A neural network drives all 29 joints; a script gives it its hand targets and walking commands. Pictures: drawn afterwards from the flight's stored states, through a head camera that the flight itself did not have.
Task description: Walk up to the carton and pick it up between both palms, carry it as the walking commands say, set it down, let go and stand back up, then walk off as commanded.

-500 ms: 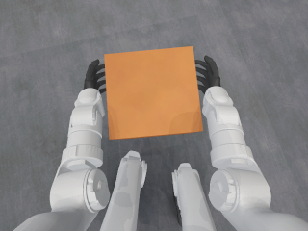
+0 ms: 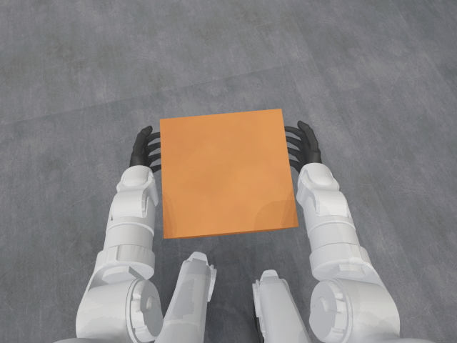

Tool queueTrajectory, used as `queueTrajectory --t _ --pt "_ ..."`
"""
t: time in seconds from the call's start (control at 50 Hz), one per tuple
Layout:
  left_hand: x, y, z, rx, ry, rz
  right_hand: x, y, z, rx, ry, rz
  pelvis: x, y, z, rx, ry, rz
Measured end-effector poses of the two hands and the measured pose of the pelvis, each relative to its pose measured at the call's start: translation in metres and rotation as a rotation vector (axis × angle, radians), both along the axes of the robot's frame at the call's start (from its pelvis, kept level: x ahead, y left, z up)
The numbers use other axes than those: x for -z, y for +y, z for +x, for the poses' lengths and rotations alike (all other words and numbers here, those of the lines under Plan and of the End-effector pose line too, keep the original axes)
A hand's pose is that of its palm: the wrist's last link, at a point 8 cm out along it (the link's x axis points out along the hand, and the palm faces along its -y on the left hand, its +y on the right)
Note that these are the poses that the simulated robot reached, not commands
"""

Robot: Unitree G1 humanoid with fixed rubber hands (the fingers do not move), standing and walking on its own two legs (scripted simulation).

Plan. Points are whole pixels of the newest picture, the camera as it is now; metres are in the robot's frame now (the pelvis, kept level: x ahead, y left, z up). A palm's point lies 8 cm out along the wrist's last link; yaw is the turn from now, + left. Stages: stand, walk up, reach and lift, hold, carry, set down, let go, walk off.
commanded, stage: reach and lift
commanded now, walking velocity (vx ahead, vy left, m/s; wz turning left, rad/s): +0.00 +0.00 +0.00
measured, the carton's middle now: (226, 184) +0.40 +0.05 -0.13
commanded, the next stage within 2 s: none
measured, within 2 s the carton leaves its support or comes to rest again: neither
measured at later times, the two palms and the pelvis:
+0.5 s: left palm (130, 163) +0.38 +0.20 +0.02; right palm (326, 160) +0.41 -0.10 +0.03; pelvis +0.03 +0.00 +0.07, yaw +0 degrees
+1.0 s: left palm (113, 152) +0.36 +0.20 +0.09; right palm (353, 149) +0.39 -0.10 +0.11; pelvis +0.04 +0.00 +0.13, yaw +1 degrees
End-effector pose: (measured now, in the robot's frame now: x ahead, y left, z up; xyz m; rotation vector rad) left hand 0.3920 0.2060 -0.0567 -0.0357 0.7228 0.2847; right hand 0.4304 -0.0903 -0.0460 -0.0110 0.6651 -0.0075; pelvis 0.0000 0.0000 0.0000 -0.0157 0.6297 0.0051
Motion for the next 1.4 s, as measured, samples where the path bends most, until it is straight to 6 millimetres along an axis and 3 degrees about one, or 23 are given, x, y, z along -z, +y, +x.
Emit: queueTrajectory --t 0.8,1.4 --pt "-0.121 -0.009 -0.026 0.000 -0.005 -0.018 -0.122 -0.009 -0.031 0.017 0.000 -0.013 -0.106 0.004 0.037 -0.008 -0.229 0.008" --pt "-0.210 -0.012 -0.047 -0.002 -0.018 0.010 -0.205 -0.012 -0.050 -0.012 0.001 -0.037 -0.155 0.004 0.052 -0.001 -0.518 0.020"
